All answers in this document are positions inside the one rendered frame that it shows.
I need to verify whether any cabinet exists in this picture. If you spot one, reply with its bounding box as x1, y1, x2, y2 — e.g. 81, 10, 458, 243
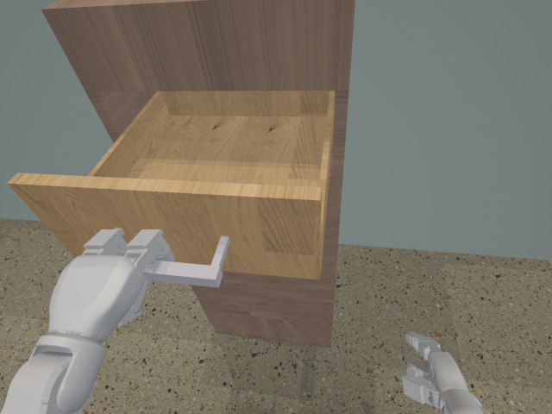
41, 0, 355, 348

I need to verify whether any robot left hand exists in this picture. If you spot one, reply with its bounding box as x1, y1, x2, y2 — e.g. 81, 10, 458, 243
48, 229, 175, 343

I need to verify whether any drawer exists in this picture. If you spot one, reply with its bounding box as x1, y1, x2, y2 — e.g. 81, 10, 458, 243
7, 91, 335, 280

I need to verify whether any right robot forearm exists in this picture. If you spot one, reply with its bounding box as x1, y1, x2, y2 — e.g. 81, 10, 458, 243
438, 388, 490, 414

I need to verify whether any handle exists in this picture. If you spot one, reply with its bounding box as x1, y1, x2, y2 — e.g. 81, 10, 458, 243
115, 228, 230, 288

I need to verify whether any robot right hand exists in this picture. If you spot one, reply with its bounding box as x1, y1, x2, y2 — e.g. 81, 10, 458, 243
402, 331, 468, 411

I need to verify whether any left robot forearm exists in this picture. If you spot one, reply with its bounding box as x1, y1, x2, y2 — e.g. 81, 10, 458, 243
0, 332, 107, 414

